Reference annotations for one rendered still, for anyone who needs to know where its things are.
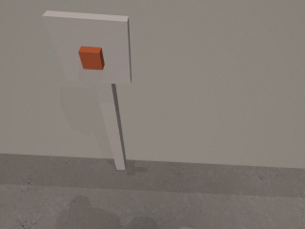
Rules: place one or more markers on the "button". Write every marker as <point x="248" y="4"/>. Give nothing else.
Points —
<point x="91" y="58"/>

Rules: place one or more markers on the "panel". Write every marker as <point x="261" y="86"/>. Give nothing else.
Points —
<point x="69" y="31"/>

